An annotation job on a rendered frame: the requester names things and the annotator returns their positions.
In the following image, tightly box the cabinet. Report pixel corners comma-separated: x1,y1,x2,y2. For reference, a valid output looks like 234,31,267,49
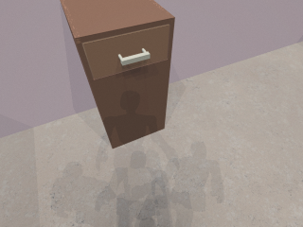
60,0,175,148

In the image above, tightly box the drawer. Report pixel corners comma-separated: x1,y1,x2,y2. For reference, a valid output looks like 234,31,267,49
82,24,169,79

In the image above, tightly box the handle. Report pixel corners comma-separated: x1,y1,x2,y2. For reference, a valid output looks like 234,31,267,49
118,48,151,65

